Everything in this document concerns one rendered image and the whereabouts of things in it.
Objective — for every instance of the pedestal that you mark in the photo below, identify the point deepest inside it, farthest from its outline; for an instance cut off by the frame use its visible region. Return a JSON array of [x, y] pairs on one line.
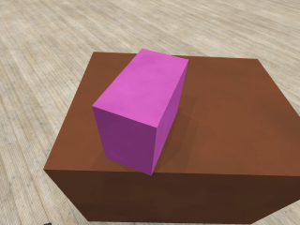
[[232, 155]]

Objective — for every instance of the carton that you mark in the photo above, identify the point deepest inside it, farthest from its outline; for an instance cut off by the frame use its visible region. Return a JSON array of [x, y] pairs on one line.
[[135, 113]]

